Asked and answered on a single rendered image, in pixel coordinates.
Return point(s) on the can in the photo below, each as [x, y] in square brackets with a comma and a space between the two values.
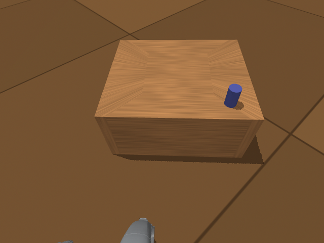
[233, 95]

